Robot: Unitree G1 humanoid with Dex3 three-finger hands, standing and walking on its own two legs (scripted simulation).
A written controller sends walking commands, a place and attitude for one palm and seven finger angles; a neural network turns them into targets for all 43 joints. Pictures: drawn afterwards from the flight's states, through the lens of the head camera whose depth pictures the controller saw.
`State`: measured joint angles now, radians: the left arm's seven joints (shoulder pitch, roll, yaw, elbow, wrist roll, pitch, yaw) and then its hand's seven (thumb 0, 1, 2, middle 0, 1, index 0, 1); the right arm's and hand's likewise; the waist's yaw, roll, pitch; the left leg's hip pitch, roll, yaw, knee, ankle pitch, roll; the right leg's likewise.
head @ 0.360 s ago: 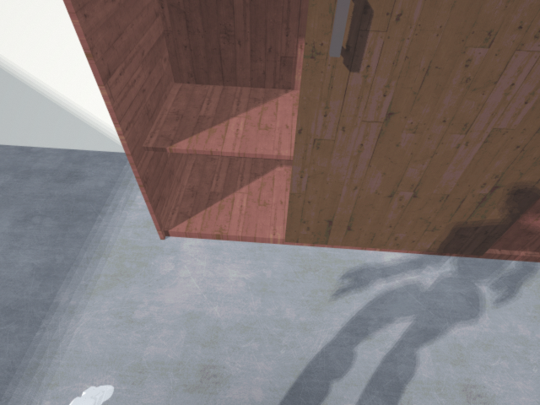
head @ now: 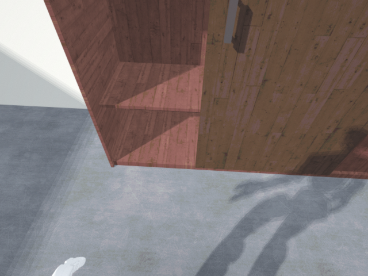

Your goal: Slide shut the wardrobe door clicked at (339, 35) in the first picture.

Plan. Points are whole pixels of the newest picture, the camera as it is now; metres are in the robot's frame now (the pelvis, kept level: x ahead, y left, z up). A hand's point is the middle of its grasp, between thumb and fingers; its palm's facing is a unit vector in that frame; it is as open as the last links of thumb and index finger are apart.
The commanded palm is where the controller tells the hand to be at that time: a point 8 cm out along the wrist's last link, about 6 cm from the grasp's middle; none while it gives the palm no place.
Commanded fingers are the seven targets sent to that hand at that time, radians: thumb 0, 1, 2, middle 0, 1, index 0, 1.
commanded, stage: stand and wait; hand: right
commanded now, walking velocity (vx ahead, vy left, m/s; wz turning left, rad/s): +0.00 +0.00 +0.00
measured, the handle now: (230, 17) +0.84 -0.10 +0.20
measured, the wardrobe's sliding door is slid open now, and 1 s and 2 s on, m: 0.54 0.54 0.54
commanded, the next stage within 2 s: look at it before walking up in 0.46 s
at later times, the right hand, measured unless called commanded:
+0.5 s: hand out of the picture +0.06 -0.24 -0.15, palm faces -0.02 +0.94 -0.35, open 7.4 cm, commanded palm none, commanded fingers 0.00 -0.90 -0.90 0.20 0.30 0.20 0.30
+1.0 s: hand out of the picture +0.05 -0.23 -0.15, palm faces -0.02 +0.94 -0.34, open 7.4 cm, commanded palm none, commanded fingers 0.00 -0.90 -0.90 0.20 0.30 0.20 0.30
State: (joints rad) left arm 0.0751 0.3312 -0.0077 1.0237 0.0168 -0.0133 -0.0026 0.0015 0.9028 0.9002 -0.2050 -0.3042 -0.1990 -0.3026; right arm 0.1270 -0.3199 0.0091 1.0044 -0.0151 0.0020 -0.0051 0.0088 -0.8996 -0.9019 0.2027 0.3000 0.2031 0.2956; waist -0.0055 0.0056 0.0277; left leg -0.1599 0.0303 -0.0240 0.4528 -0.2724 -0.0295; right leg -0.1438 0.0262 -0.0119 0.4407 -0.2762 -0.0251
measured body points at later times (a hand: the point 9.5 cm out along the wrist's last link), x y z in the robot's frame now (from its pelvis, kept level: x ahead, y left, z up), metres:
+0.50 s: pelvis -0.02 +0.01 +0.00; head -0.01 +0.01 +0.45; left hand +0.06 +0.31 -0.13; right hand +0.06 -0.29 -0.12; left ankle -0.02 +0.14 -0.74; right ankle -0.02 -0.10 -0.74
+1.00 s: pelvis -0.02 +0.01 +0.01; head -0.01 +0.01 +0.46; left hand +0.06 +0.31 -0.13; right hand +0.05 -0.28 -0.13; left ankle -0.02 +0.14 -0.74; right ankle -0.02 -0.10 -0.74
